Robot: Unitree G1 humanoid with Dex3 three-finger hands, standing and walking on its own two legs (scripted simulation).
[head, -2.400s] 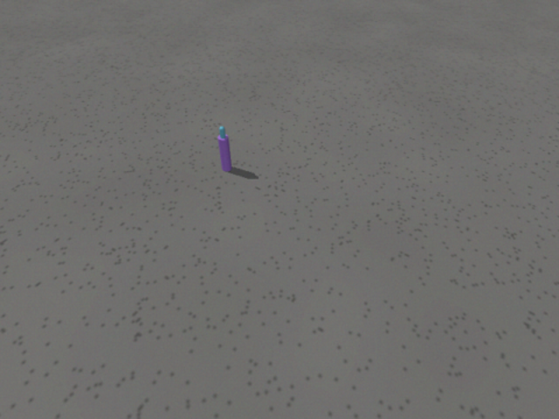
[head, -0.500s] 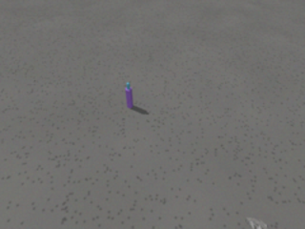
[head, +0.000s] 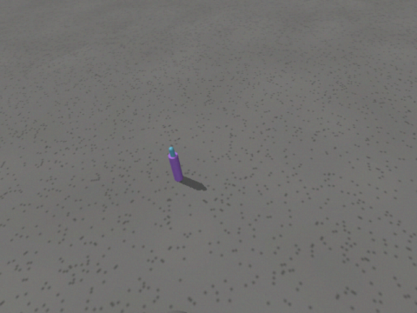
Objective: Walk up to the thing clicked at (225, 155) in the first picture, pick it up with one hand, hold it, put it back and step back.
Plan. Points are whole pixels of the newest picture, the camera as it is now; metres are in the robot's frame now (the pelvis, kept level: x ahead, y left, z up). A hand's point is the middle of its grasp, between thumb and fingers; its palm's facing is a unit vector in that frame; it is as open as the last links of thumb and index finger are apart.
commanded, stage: walk up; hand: left
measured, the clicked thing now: (175, 163) +1.00 +0.29 -0.63
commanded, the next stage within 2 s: none
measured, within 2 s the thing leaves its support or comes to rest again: neither
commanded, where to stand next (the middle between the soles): +0.65 +0.08 m, yaw +0 degrees
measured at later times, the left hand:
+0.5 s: hand (81, 277) +0.24 +0.34 -0.15, palm faces -0.03 -0.95 -0.32, open 7.4 cm
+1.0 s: hand (122, 196) +0.44 +0.28 -0.11, palm faces -0.03 -0.91 -0.41, open 7.4 cm
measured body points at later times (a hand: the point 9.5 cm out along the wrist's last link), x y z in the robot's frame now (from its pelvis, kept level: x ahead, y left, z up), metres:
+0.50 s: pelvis +0.19 +0.06 +0.00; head +0.20 +0.10 +0.45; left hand +0.24 +0.39 -0.13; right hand +0.25 -0.25 -0.08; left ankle +0.22 +0.15 -0.74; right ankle +0.24 -0.10 -0.67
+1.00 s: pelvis +0.35 +0.01 +0.00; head +0.36 -0.02 +0.45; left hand +0.44 +0.32 -0.08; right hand +0.40 -0.30 -0.13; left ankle +0.37 +0.18 -0.67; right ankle +0.39 -0.08 -0.74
